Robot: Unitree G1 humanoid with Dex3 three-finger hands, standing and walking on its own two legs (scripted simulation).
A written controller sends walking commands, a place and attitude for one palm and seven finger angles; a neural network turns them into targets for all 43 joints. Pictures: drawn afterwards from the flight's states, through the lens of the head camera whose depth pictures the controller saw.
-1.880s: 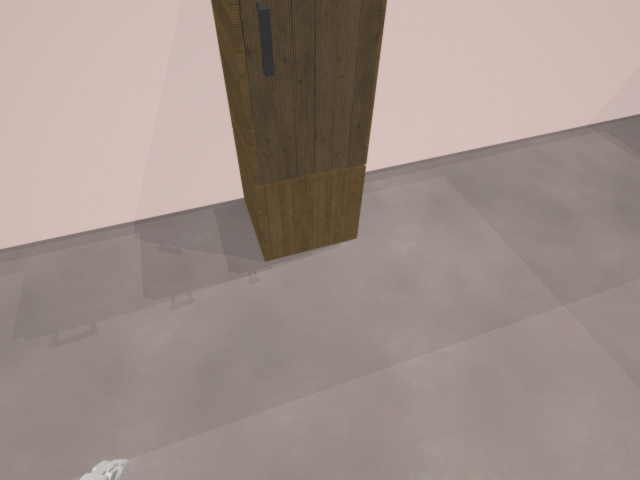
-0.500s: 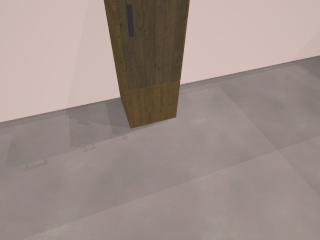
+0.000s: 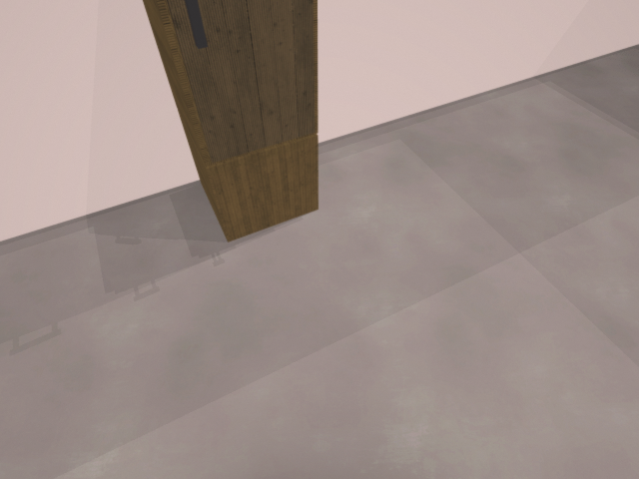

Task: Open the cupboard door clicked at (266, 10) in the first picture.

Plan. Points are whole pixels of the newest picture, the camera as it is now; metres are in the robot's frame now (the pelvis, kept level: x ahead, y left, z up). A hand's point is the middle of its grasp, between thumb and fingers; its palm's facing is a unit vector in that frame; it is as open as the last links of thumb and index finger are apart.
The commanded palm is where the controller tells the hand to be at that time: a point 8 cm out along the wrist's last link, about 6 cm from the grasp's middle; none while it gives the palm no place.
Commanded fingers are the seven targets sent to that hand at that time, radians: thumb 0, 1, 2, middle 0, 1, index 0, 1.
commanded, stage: walk to a spot facing it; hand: left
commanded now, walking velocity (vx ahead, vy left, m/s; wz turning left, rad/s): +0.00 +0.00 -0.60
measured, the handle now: (191, 8) +1.02 +0.38 +0.12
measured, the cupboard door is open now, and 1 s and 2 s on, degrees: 0 0 0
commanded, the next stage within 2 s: turn to face it in 1.76 s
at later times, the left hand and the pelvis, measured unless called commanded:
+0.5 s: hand out of the picture +0.06 +0.18 -0.14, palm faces -0.12 -0.97 -0.23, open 7.4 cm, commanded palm none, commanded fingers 0.00 0.90 0.90 -0.20 -0.30 -0.20 -0.30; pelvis +0.04 -0.01 +0.02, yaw -13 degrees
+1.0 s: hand (249, 320) +0.39 +0.16 -0.16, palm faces -0.49 -0.85 -0.19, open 7.4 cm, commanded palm none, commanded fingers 0.00 0.90 0.90 -0.20 -0.30 -0.20 -0.30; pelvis +0.21 +0.02 +0.01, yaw -33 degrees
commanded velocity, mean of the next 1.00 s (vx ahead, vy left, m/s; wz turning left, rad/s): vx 0.29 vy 0.00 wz -0.60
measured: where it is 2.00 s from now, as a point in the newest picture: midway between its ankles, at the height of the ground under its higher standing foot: (397, 391)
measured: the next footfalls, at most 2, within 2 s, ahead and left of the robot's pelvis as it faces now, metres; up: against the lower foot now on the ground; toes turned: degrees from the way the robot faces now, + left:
left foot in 0.66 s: +0.21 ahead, +0.11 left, +0.00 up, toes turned -17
right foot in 1.24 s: +0.35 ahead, -0.18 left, +0.00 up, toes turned -49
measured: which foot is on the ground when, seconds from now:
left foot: down 0.00-0.08, up 0.10-0.64, down 0.66-1.00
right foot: down 0.00-0.66, up 0.68-1.00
